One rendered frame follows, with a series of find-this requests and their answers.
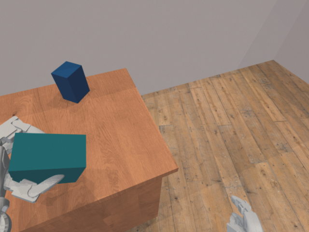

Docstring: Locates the left robot hand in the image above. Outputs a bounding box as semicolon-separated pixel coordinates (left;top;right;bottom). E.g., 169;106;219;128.
0;116;65;203

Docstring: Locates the right robot hand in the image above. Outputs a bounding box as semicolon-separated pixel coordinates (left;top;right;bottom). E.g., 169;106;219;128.
227;195;264;232

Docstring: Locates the table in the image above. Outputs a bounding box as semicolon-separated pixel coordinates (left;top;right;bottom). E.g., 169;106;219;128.
0;68;179;232

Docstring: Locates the robot left forearm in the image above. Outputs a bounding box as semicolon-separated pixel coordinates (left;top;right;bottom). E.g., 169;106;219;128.
0;197;12;232

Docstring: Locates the sponge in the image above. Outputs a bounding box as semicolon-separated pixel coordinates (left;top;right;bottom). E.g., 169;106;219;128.
8;133;86;184

